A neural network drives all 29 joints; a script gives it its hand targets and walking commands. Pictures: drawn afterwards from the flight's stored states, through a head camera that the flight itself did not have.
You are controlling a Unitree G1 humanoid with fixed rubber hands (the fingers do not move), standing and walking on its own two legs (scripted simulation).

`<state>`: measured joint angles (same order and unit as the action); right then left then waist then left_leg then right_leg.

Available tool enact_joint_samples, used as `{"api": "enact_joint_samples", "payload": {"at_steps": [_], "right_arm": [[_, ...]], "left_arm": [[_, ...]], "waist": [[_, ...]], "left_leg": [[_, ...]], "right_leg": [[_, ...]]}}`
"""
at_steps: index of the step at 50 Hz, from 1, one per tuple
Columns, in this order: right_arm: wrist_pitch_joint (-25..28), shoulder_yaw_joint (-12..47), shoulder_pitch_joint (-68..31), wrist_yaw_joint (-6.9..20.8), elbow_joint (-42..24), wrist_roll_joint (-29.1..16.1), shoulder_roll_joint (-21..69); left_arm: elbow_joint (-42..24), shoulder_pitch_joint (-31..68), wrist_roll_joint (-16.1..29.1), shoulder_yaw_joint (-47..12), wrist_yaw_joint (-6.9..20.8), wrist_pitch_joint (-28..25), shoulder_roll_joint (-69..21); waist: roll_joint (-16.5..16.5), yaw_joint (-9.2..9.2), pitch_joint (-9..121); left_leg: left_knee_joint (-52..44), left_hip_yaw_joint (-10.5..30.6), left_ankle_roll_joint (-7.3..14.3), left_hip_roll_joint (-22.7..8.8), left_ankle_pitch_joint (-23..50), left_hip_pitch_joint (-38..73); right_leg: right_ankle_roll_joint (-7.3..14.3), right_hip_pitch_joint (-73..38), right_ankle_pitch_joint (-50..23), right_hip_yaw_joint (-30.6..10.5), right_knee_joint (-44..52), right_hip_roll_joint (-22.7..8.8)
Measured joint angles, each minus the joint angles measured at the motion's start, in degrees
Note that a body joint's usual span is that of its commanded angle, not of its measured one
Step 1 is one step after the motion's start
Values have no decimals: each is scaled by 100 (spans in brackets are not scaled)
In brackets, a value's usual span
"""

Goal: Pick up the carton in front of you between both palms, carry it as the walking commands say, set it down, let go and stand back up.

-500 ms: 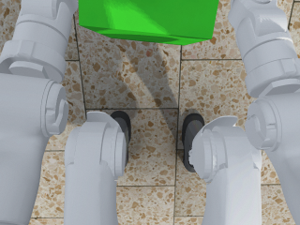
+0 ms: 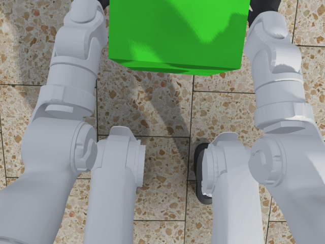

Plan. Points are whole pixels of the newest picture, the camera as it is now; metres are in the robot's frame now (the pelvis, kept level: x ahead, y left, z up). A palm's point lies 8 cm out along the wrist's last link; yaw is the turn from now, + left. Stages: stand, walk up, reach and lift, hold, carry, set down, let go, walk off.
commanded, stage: reach and lift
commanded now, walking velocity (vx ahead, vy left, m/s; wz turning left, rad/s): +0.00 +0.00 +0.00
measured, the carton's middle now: (175, 20) +0.55 +0.02 -0.19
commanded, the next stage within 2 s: none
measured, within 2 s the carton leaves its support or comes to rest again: neither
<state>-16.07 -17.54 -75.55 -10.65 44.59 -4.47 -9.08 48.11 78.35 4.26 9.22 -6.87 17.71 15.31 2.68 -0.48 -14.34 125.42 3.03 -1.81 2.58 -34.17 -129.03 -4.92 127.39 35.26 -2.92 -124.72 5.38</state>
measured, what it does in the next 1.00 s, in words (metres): rises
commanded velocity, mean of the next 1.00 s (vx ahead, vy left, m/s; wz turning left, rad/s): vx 0.00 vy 0.00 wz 0.00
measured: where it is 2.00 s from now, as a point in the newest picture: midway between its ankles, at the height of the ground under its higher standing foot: (167, 181)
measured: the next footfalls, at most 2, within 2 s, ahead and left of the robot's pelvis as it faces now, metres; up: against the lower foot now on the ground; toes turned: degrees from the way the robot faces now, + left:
none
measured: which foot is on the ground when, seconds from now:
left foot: down 0.00-1.00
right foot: down 0.00-1.00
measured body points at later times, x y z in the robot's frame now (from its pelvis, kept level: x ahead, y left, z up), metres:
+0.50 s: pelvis -0.01 -0.01 +0.11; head +0.26 +0.01 +0.47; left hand +0.51 +0.17 +0.05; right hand +0.51 -0.13 +0.05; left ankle +0.10 +0.12 -0.34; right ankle +0.10 -0.13 -0.34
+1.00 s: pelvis +0.03 -0.01 +0.25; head +0.19 +0.01 +0.67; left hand +0.45 +0.17 +0.21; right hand +0.46 -0.13 +0.21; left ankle +0.10 +0.12 -0.34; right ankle +0.10 -0.13 -0.34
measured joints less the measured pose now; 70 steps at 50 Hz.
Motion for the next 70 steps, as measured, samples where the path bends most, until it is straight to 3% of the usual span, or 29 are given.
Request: {"api": "enact_joint_samples", "payload": {"at_steps": [7,11,15,26,34,56,70], "right_arm": [[-244,-862,548,339,64,903,523],[-371,-1364,545,462,153,1605,814],[-485,-1597,612,566,4,1927,956],[-799,-1236,1272,655,-892,1713,1075],[-778,-1030,2183,660,-1130,1618,1322],[-512,-664,4063,809,-1187,1706,1642],[-717,-302,5219,851,-1540,1752,1837]], "left_arm": [[29,-603,-946,1001,343,265,-606],[156,-678,-1492,1515,600,367,-732],[92,-699,-1846,1788,740,467,-852],[-840,-1340,-1826,1722,769,710,-1226],[-1250,-2346,-1699,1496,743,760,-1465],[-1464,-4300,-1761,1297,678,472,-2051],[-1882,-5505,-1760,970,710,681,-2235]], "waist": [[0,-84,1331],[-85,-50,1659],[-144,-11,1769],[-122,-16,2141],[-86,23,2540],[-156,23,2648],[-161,27,2300]], "left_leg": [[-855,80,-103,58,290,279],[-1412,125,-113,93,536,519],[-1860,152,-105,106,722,729],[-2651,77,-69,19,791,1308],[-3340,88,-46,12,698,2287],[-5771,55,43,-53,993,5786],[-7834,128,45,-123,1501,8647]], "right_leg": [[122,-245,-258,26,787,-43],[188,-490,-476,58,1325,-102],[199,-703,-659,61,1773,-104],[177,-1242,-772,-42,2558,-80],[236,-2232,-670,-40,3249,-145],[338,-5699,-973,-131,5648,-260],[429,-8561,-1480,-108,7708,-331]]}}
